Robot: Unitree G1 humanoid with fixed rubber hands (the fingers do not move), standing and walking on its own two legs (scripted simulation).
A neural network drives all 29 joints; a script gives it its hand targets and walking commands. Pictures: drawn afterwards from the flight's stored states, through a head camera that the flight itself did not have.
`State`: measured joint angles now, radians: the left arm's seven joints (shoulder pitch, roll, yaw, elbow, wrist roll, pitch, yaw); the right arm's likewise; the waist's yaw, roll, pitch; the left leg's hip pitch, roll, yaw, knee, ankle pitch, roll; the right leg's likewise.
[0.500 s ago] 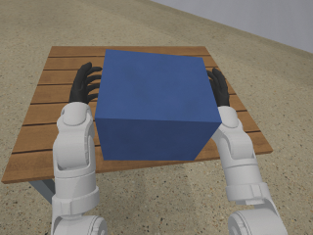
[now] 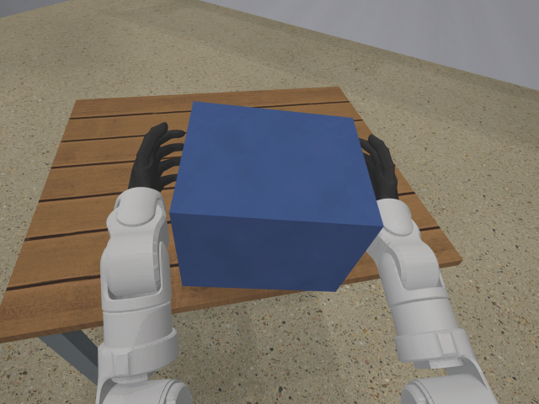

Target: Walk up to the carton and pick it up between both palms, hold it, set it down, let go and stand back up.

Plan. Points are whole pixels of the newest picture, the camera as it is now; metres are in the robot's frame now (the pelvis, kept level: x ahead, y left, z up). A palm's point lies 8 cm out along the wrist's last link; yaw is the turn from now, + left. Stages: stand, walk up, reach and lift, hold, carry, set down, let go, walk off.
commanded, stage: hold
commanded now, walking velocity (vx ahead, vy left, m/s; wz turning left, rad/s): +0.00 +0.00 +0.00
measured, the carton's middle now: (268, 201) +0.35 +0.00 +0.15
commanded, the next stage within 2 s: set down in 0.22 s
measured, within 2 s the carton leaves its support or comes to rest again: neither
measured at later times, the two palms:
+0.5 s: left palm (140, 183) +0.35 +0.16 +0.18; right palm (367, 194) +0.35 -0.15 +0.15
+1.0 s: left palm (163, 202) +0.38 +0.15 +0.12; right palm (360, 208) +0.38 -0.16 +0.09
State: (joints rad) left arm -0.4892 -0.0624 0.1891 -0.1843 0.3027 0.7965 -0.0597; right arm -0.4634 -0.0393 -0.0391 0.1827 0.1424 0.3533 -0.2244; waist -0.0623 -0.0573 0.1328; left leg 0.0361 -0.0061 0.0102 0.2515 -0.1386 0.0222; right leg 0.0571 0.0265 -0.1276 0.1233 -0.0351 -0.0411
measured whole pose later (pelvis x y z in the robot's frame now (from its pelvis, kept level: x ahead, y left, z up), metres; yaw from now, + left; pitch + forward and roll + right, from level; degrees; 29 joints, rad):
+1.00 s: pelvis +0.04 +0.01 +0.00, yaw +1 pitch -5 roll -1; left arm -0.32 -0.08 0.10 0.04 0.26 0.37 0.02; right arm -0.33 -0.02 -0.07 0.38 0.08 -0.04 -0.17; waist -0.03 -0.02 0.12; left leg 0.03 -0.01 0.00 0.22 -0.17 0.02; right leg 0.07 0.03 -0.14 0.07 -0.06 -0.03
